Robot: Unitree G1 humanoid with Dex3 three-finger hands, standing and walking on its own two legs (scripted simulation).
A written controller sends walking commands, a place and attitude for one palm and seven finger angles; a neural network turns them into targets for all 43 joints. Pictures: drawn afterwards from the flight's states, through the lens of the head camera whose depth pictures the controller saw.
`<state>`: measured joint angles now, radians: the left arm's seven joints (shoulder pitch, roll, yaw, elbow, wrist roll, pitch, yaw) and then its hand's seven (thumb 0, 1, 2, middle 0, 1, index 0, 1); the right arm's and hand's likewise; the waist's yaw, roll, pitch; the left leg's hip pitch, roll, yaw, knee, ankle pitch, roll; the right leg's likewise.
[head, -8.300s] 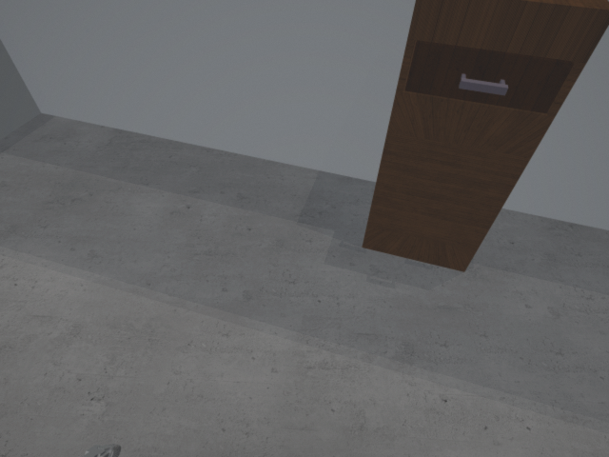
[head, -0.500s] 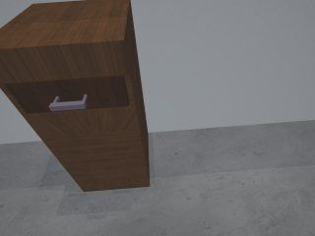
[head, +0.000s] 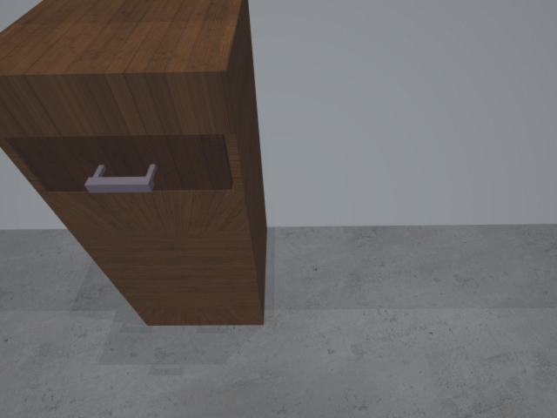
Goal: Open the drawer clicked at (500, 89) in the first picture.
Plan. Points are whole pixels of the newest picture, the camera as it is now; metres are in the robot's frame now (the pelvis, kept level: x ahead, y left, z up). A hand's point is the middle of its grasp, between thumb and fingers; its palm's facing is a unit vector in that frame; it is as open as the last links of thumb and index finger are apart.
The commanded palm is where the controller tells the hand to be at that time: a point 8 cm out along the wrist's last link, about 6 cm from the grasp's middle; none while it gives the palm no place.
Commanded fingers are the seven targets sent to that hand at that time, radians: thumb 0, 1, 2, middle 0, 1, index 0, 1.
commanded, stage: come to a stop and stand still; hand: left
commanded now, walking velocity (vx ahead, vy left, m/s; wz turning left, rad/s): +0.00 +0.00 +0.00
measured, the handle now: (123, 177) +0.51 +0.33 +0.04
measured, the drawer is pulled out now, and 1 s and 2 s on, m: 0.00 0.00 0.00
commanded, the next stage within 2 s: look again from close up in 0.18 s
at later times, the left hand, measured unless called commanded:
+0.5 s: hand out of the picture +0.03 +0.20 -0.17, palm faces +0.03 -0.97 -0.23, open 7.4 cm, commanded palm none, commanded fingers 0.00 0.90 0.90 -0.20 -0.30 -0.20 -0.30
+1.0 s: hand out of the picture +0.03 +0.20 -0.17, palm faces +0.05 -0.97 -0.23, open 7.4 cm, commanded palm none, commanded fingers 0.00 0.90 0.90 -0.20 -0.30 -0.20 -0.30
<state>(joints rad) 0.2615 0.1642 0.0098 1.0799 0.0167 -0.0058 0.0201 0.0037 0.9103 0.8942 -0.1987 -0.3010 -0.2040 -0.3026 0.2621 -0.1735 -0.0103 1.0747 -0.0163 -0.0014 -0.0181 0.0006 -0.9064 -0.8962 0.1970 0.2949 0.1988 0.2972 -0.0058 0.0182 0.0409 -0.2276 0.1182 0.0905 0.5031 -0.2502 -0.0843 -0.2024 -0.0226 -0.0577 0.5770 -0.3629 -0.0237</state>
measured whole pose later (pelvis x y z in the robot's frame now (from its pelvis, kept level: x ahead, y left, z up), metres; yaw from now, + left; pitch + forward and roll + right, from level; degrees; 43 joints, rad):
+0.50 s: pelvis +0.02 +0.01 +0.00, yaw +0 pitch +0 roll +1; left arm 0.25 0.18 0.01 1.10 0.02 -0.02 0.02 0.00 0.90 0.89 -0.20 -0.30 -0.20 -0.30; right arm 0.22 -0.18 0.00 1.11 -0.01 0.00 -0.02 0.00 -0.91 -0.90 0.20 0.29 0.20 0.30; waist 0.01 0.00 0.04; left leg -0.19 0.11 0.09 0.46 -0.26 -0.08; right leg -0.16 -0.03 -0.06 0.52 -0.36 -0.01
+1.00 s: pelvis +0.01 +0.01 +0.00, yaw +0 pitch +0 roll +1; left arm 0.25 0.16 0.02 1.08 0.02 -0.01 0.03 0.00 0.91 0.89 -0.20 -0.30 -0.20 -0.30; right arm 0.25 -0.17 -0.01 1.10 -0.01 0.01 -0.02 0.00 -0.91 -0.90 0.20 0.30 0.20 0.30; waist 0.01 0.00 0.05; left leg -0.21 0.10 0.10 0.48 -0.26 -0.07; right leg -0.17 -0.04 -0.06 0.54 -0.36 -0.01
